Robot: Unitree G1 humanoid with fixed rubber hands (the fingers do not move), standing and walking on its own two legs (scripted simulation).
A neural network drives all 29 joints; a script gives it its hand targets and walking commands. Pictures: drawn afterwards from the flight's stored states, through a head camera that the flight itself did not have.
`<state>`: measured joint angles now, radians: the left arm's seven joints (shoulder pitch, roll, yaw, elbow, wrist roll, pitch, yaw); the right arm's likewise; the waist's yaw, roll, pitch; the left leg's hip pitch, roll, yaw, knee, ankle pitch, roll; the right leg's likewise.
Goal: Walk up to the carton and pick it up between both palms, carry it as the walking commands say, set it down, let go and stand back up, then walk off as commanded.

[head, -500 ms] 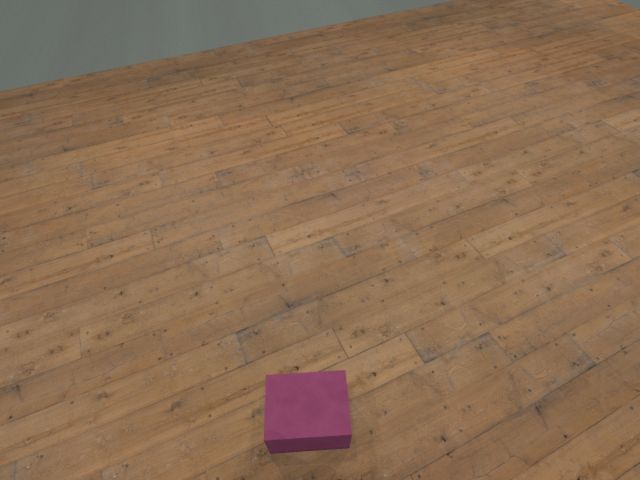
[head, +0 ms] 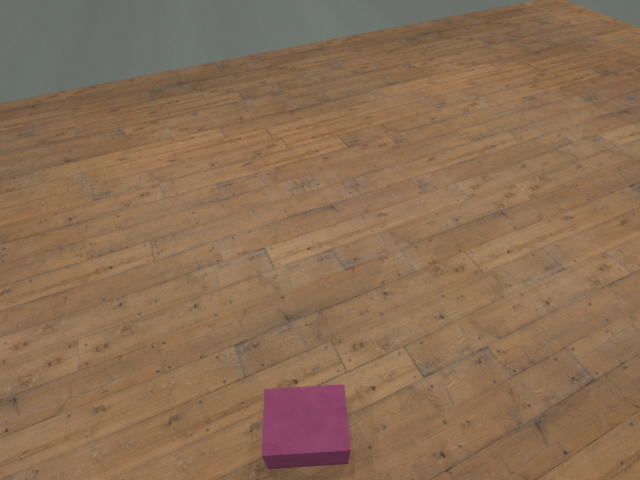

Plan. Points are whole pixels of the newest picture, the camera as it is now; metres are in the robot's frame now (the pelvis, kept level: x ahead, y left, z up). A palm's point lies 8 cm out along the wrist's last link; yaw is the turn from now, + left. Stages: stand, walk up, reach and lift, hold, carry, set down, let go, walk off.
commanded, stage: walk up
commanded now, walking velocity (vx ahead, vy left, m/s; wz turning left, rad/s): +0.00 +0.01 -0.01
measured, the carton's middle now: (306, 426) +0.40 +0.06 -0.71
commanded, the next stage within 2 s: stand in 0.46 s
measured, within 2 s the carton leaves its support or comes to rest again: neither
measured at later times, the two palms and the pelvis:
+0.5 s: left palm out of the picture -0.01 +0.24 -0.15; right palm out of the picture -0.02 -0.20 -0.15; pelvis +0.01 +0.02 +0.00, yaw +0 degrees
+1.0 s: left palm out of the picture +0.14 +0.25 -0.14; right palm out of the picture +0.16 -0.19 -0.13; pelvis +0.00 +0.03 -0.02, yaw +3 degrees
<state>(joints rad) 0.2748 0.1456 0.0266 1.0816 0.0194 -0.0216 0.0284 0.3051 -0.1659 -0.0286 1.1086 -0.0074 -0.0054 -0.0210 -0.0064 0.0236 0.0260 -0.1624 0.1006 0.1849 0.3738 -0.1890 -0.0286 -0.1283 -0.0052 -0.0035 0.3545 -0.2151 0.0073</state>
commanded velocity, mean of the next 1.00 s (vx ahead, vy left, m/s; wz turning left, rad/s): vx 0.00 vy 0.00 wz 0.00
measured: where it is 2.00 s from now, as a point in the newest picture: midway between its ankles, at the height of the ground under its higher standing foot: outside the picture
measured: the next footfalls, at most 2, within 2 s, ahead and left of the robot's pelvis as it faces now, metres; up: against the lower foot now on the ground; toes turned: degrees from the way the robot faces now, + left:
none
